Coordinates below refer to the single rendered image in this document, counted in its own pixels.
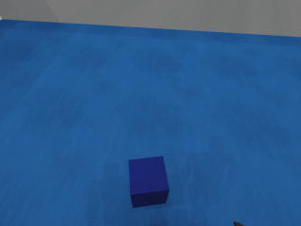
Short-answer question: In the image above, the carton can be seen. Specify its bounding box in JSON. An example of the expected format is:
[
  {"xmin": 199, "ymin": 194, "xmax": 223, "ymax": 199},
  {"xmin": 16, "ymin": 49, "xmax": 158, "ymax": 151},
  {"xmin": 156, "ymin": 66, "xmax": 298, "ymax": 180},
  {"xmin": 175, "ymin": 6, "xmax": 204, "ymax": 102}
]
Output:
[{"xmin": 128, "ymin": 156, "xmax": 169, "ymax": 208}]

